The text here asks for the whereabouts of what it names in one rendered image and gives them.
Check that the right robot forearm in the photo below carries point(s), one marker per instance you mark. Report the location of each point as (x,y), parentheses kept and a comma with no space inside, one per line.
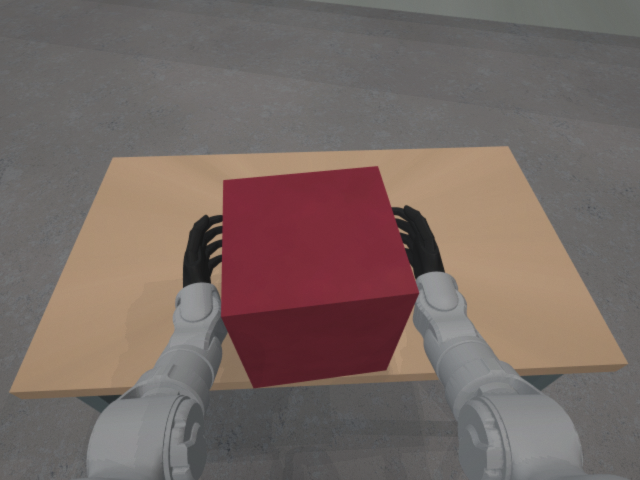
(460,357)

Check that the table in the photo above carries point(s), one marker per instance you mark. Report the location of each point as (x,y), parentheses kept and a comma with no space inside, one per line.
(110,316)

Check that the robot left hand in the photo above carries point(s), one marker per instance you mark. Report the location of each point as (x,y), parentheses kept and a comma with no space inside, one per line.
(197,267)

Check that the left robot upper arm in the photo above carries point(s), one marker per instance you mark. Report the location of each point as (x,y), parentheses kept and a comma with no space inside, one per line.
(153,438)

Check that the carton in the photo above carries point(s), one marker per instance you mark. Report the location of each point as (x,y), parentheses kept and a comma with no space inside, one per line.
(316,282)

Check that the left robot forearm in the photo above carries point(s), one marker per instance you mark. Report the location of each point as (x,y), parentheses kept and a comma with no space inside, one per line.
(190,361)

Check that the right robot upper arm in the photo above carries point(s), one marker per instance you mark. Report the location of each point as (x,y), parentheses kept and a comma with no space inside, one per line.
(519,437)

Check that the robot right hand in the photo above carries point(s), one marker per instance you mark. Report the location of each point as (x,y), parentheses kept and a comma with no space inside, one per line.
(423,253)

